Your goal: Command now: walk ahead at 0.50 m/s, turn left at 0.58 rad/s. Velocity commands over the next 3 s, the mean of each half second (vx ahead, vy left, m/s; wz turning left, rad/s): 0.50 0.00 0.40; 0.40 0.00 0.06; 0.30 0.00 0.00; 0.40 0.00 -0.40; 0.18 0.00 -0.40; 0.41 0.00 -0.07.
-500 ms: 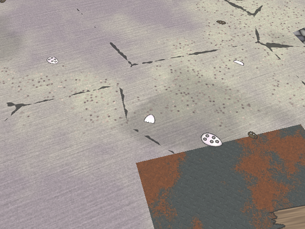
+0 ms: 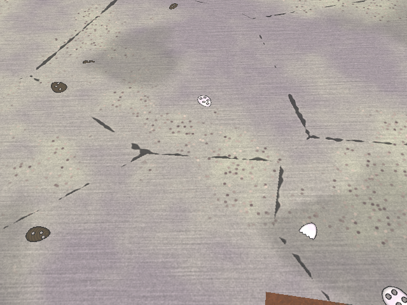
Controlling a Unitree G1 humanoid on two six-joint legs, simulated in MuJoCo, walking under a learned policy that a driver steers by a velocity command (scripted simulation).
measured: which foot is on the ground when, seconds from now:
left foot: up 0.00-0.14, down 0.16-0.74, up 0.76-1.00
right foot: down 0.00-0.16, up 0.18-0.70, down 0.72-1.00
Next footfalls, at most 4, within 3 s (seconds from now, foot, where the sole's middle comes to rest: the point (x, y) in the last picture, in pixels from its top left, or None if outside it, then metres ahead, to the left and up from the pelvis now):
0.16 left None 0.24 0.11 -0.78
0.72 right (228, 272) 0.59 0.01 -0.78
1.22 left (172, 259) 0.63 0.21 -0.78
1.74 right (221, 185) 0.94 0.04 -0.78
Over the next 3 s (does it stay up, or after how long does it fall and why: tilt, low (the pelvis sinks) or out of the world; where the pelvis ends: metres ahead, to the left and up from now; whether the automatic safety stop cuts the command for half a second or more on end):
stays up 1.20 0.00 0.00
